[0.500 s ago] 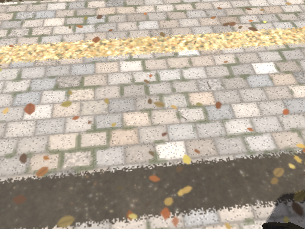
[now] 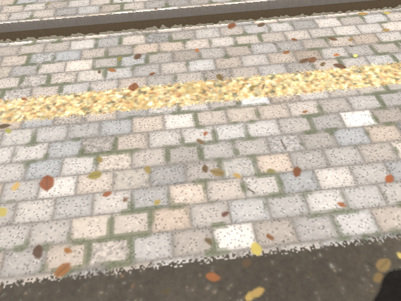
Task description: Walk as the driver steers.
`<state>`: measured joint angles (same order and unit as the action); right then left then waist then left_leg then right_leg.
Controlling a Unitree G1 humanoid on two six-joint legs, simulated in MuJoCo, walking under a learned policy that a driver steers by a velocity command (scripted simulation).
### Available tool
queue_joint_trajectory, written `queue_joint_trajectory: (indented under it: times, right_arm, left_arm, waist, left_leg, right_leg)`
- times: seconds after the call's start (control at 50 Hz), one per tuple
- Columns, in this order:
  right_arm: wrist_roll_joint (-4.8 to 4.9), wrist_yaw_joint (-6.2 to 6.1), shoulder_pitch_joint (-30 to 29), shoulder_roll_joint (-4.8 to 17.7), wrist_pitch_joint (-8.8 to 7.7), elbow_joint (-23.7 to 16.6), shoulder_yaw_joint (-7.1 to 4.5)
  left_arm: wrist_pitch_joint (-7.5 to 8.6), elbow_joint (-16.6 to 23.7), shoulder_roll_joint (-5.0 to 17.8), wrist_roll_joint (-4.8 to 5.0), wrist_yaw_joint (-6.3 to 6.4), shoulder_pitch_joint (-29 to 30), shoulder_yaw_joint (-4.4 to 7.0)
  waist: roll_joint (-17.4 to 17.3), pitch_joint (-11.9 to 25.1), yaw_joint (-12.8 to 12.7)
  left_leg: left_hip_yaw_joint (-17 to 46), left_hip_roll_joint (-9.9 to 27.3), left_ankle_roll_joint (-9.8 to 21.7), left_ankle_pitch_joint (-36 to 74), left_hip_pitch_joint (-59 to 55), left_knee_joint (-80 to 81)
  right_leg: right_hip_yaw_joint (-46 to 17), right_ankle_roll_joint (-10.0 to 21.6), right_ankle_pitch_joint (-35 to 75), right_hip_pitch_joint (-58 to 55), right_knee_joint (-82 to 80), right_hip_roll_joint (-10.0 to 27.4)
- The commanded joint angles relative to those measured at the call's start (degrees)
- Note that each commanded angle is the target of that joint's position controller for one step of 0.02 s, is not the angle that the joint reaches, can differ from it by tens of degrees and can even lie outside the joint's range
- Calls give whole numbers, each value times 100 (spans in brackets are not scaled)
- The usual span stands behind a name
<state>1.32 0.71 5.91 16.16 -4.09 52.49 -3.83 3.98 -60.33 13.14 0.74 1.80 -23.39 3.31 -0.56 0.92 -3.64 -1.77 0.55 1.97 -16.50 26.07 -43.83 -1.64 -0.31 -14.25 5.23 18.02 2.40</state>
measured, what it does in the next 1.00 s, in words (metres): walks ahead: left foot, then right foot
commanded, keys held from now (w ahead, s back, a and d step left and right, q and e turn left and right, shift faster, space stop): w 0.66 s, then w+q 0.34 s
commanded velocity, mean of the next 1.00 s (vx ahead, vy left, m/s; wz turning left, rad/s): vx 0.47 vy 0.00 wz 0.10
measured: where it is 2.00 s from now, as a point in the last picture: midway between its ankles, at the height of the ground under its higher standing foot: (174, 164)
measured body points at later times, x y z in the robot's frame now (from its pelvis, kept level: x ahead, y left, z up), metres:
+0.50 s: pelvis +0.22 +0.06 -0.01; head +0.24 +0.06 +0.44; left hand +0.41 +0.30 -0.11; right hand +0.18 -0.21 -0.15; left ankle +0.11 +0.14 -0.75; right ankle +0.42 -0.10 -0.70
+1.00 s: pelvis +0.51 +0.02 +0.00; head +0.52 +0.03 +0.45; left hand +0.50 +0.29 -0.14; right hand +0.68 -0.23 -0.12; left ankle +0.66 +0.22 -0.68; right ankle +0.46 -0.07 -0.75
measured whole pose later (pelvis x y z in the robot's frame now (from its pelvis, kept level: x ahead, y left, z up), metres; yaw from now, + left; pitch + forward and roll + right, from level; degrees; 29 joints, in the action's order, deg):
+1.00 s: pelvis +0.51 +0.02 +0.00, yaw +9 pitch +0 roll -3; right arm 1.1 0.4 8.4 15.5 -2.9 52.1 -4.2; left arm 6.1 -56.0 14.1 -1.0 0.3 -16.9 3.4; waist -2.0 -1.0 -2.5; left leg 4.4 7.1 1.6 2.4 40.7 -46.5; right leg 10.9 2.9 -11.8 -0.2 11.4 -3.2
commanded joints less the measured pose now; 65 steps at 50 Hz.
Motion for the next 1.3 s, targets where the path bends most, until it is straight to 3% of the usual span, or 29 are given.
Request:
queue_joint_trajectory:
  times: [0.02,0.08,0.14,0.16,0.18,0.2,0.22,0.28,0.42,0.54,0.6,0.64,0.66,0.68,0.7,0.72,0.74,0.78,0.82,0.86,0.98,1.08,1.14,1.18,1.2,1.22,1.24,1.26,1.3]
  right_arm:
    - [19,97,-1005,-3,-129,-503,72]
    - [58,97,-727,228,-63,-402,46]
    - [93,-38,838,776,-12,75,-200]
    - [-13,-99,1578,1354,5,197,-346]
    - [-44,-11,1987,1474,-40,315,-333]
    - [-68,22,1479,1069,-112,223,-186]
    - [-61,52,1046,756,-161,101,-99]
    - [-146,106,558,381,-186,20,29]
    - [-121,-99,1143,633,-149,263,2]
    - [-15,-150,1768,705,-76,543,-54]
    - [-43,-159,1679,870,17,517,-122]
    - [-110,-152,1577,730,92,427,-48]
    - [-176,-93,2163,156,22,296,131]
    - [-54,-46,2340,-81,-120,426,229]
    - [125,-24,1740,563,-234,283,54]
    - [226,-40,1245,710,-278,124,11]
    - [183,-87,1050,635,-253,97,-5]
    - [74,-141,1301,409,-60,194,-55]
    - [76,-151,1388,159,86,200,-37]
    - [55,-171,1082,210,153,39,-73]
    - [-40,13,45,107,64,-349,-37]
    - [-22,206,-776,42,69,-862,47]
    - [4,309,-595,267,95,-1054,-43]
    - [43,287,642,698,115,-836,-293]
    - [47,175,1640,1164,152,-599,-517]
    - [87,94,1776,1808,160,-561,-640]
    - [-8,97,1948,1500,98,-735,-508]
    - [-85,86,1796,1081,46,-683,-395]
    - [-57,78,921,588,-20,-843,-250]
  left_arm:
    - [52,228,959,2,-25,-2,181]
    - [24,224,1147,91,-68,8,251]
    - [51,323,937,46,-89,286,184]
    - [108,574,463,-30,-83,371,62]
    - [229,717,315,15,-54,348,16]
    - [296,728,731,144,-83,479,130]
    - [330,735,842,188,-115,620,157]
    - [264,719,638,59,-92,703,192]
    - [179,1263,299,-16,-199,2023,64]
    - [199,1644,427,50,-394,2952,-13]
    - [209,1620,752,51,-433,2550,105]
    - [178,1141,1215,39,-360,809,346]
    - [159,982,1779,-104,-313,-68,476]
    - [130,920,1480,-49,-322,-175,378]
    - [144,985,1104,-2,-317,283,252]
    - [163,1111,895,-27,-291,808,184]
    - [208,1131,719,-69,-308,1205,123]
    - [293,1101,500,-150,-338,1551,67]
    - [335,989,569,-158,-333,1472,92]
    - [355,908,729,-194,-267,1367,135]
    - [304,831,927,-156,-87,1048,162]
    - [89,658,1073,-49,-51,464,226]
    - [-50,766,1287,-4,-13,634,296]
    - [-148,872,1377,12,30,817,312]
    - [-127,975,1319,-29,48,807,270]
    - [43,1263,391,-230,-74,271,-5]
    - [335,1406,677,7,-160,733,-1]
    - [490,1521,978,241,-225,1290,81]
    - [527,1409,969,80,-165,1346,98]
  waist:
    - [948,-447,-79]
    - [904,-479,141]
    - [431,121,953]
    - [-991,649,1154]
    - [-1763,1039,1178]
    - [-1138,469,958]
    - [-852,24,790]
    - [-523,-328,431]
    - [-281,-575,562]
    - [-198,-755,705]
    - [-408,-283,345]
    - [-420,809,-484]
    - [659,1829,-358]
    - [1419,2448,-306]
    - [980,1532,-359]
    - [693,791,-206]
    - [300,303,16]
    - [502,0,393]
    - [472,-161,501]
    - [393,-342,508]
    - [231,-527,215]
    - [146,-738,-63]
    - [425,-415,232]
    - [509,326,965]
    - [133,866,1401]
    - [-1425,1349,789]
    - [-950,2133,1026]
    - [-606,1421,1162]
    - [87,528,669]
  left_leg:
    - [-204,28,-95,228,362,829]
    - [-278,-40,-42,574,-722,1391]
    - [93,130,285,459,-2840,1719]
    - [2019,1417,816,-330,-4146,2281]
    - [4107,2206,1442,-1273,-4432,3151]
    - [3845,2175,1405,-1607,-3935,3203]
    - [3114,1896,1200,-1299,-3373,3261]
    - [1707,1289,927,480,-2327,3519]
    - [667,995,941,2020,-1960,3792]
    - [550,1346,861,2248,-2821,3595]
    - [472,1429,700,4205,-3305,2745]
    - [158,979,421,4720,-2454,564]
    - [-49,249,75,2333,-252,-1731]
    - [606,-453,-24,-1537,921,-3106]
    - [1010,-80,124,-1438,1497,-3555]
    - [834,246,201,-920,1561,-3420]
    - [740,508,186,-461,1325,-2992]
    - [811,779,154,-13,640,-2468]
    - [799,824,87,151,566,-2278]
    - [901,830,8,641,996,-1913]
    - [450,664,-61,2303,1158,-20]
    - [101,558,115,1725,1692,708]
    - [-350,155,385,823,1005,796]
    - [-586,-355,702,724,-760,1048]
    - [157,-103,997,817,-2528,1290]
    - [3257,1436,2048,200,-4638,1586]
    - [5100,1936,2415,-372,-5229,2612]
    - [4172,1799,2027,111,-4863,2734]
    - [2654,1359,1601,1320,-3086,2729]
  right_leg:
    - [-944,984,-312,-68,-961,999]
    - [-879,956,-393,544,-757,1094]
    - [-314,569,779,1341,913,685]
    - [390,141,93,2771,3053,59]
    - [31,55,-1786,3696,4502,-379]
    - [-346,193,-1526,4202,5293,51]
    - [-280,337,-948,4236,5347,296]
    - [-173,340,128,3627,4684,669]
    - [173,50,1668,3367,2236,402]
    - [158,283,1867,3205,1172,176]
    - [370,532,1190,2321,1094,-141]
    - [306,911,1181,-228,1175,-124]
    - [-1972,1717,669,-2670,1233,1427]
    - [-4146,2200,-282,-3286,128,2199]
    - [-3526,1823,-674,-2544,-108,1972]
    - [-2576,1568,-425,-1579,-276,1785]
    - [-1903,1405,-1,-653,-536,1560]
    - [-1042,1162,384,311,-912,1214]
    - [-561,1198,677,704,-1171,1167]
    - [-200,1216,921,703,-1317,1169]
    - [833,973,1467,277,-1391,998]
    - [1108,926,2124,-1022,-900,1379]
    - [1337,753,4420,-1351,-1,1474]
    - [1548,530,5593,-984,1796,1265]
    - [1570,264,4385,237,3409,1035]
    - [1279,-145,-958,2966,5531,-95]
    - [-136,-83,-2011,3833,6377,-517]
    - [-336,98,-1500,4356,6338,-138]
    - [-227,168,-668,3781,5339,405]
Velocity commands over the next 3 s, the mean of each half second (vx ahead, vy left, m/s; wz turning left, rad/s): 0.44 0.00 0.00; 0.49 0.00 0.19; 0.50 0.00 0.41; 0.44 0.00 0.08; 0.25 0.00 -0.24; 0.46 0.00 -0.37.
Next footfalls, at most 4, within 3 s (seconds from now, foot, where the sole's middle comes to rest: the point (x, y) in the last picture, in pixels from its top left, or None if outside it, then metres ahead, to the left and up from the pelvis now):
0.14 left None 0.15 0.14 -0.79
0.64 right None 0.50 -0.07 -0.79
1.20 left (175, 234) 0.76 0.20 -0.79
1.72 right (203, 159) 1.14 0.12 -0.79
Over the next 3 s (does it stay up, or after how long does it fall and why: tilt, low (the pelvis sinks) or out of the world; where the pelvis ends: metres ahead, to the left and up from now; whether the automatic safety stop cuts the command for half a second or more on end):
stays up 1.43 0.25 -0.02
